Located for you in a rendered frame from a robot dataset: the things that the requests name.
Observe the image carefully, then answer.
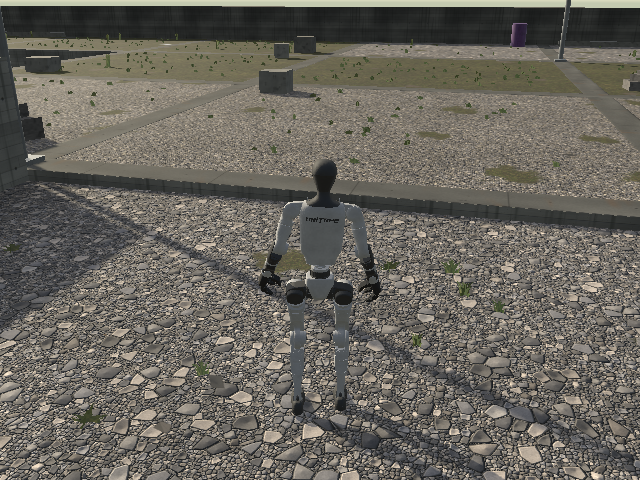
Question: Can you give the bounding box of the left robot hand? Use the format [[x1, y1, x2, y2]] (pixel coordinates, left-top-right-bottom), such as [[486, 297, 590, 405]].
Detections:
[[258, 273, 281, 295]]

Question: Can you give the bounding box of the right robot forearm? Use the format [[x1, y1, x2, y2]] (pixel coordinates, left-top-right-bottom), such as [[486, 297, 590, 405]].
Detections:
[[360, 243, 379, 284]]

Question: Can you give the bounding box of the right robot hand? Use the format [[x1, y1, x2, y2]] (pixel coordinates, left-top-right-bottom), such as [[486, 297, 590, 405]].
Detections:
[[358, 280, 381, 302]]

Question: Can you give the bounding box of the left robot foot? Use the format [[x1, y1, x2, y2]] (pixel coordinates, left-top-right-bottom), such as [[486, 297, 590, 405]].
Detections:
[[291, 388, 305, 415]]

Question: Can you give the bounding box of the left robot forearm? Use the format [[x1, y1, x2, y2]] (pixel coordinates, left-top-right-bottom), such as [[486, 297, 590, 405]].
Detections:
[[261, 239, 282, 278]]

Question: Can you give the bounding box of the left robot upper arm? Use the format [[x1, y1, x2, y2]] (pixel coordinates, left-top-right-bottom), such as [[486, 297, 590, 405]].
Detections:
[[272, 201, 302, 255]]

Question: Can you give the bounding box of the right robot upper arm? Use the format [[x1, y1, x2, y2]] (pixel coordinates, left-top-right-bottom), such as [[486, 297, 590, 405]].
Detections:
[[344, 203, 370, 259]]

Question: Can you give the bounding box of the robot torso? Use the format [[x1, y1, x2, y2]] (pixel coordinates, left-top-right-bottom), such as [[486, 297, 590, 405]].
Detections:
[[299, 197, 346, 300]]

